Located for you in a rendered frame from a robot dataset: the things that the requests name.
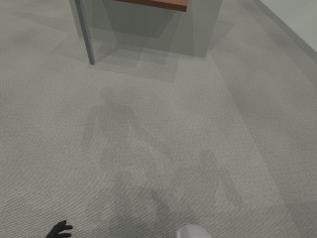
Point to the left robot hand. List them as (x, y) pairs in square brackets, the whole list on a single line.
[(58, 228)]

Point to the table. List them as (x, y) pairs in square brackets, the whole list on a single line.
[(176, 5)]

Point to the right robot thigh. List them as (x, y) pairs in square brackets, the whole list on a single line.
[(192, 231)]

